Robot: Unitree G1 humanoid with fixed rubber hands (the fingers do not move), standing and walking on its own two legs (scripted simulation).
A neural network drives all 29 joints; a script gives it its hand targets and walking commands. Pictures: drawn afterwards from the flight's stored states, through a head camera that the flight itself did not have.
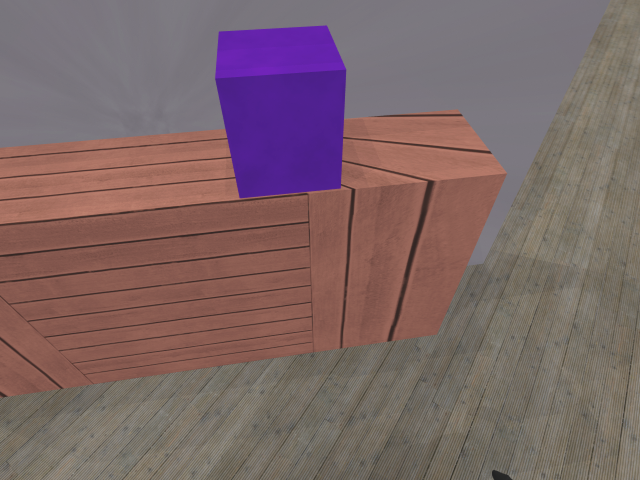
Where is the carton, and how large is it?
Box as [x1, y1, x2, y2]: [215, 25, 345, 197]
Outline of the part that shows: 326,25 219,32 215,79 240,197 340,188 345,68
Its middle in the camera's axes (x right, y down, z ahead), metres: -0.08 -0.25 +0.78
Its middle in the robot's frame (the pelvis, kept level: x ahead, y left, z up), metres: +0.77 +0.07 +0.07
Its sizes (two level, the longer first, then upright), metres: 0.210 0.200 0.250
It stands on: a pedestal, 0.71 m high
